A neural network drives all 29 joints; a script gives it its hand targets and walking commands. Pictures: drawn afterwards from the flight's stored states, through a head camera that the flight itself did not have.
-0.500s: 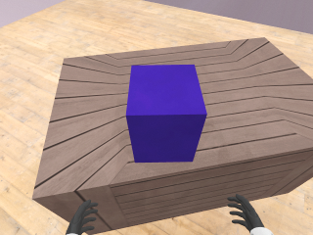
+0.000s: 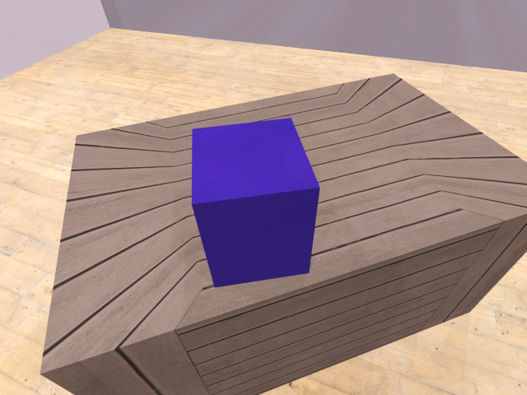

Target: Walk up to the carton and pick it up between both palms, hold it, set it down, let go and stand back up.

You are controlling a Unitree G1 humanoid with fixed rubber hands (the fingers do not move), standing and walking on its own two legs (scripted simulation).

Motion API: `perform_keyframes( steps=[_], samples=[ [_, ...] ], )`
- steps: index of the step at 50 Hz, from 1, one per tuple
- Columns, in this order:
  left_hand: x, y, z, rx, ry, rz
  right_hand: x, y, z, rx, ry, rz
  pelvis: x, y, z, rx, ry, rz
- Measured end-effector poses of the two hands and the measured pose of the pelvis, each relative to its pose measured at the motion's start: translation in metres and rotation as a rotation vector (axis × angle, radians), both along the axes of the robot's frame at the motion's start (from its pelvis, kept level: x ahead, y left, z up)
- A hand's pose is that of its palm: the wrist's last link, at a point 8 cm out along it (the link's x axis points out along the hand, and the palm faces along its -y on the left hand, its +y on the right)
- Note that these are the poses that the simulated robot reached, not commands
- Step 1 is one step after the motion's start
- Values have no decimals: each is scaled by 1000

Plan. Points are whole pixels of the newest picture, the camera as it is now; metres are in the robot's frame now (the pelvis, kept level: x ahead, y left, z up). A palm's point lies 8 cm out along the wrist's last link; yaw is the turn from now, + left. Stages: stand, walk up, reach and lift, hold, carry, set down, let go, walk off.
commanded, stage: stand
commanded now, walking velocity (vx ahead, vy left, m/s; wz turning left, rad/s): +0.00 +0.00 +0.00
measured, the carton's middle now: (252, 203) +0.47 +0.04 +0.01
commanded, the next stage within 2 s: none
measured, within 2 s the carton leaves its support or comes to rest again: neither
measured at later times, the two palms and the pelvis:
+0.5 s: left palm out of the picture -0.01 +0.22 -0.13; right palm out of the picture -0.05 -0.23 -0.14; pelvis -0.01 +0.00 +0.01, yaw -1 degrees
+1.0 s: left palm out of the picture +0.00 +0.22 -0.14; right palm out of the picture -0.05 -0.21 -0.15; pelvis +0.00 +0.01 +0.01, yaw -2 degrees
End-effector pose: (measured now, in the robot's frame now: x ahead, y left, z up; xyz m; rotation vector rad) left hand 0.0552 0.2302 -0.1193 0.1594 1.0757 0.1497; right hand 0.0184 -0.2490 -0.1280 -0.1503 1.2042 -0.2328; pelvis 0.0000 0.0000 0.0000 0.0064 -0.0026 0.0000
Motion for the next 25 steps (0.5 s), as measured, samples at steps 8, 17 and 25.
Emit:
perform_keyframes(
  steps=[8,17,25],
  samples=[
    [-17,1,1,21,49,8,-23,11,-9,46,46,-32,-4,1,3,8,-5,-12],
    [-42,-4,-5,6,132,22,-52,11,-9,43,131,-48,-8,0,5,6,-9,-17],
    [-61,-13,-13,-26,208,23,-73,17,-10,43,202,-81,-9,3,5,6,-5,-23]
  ],
)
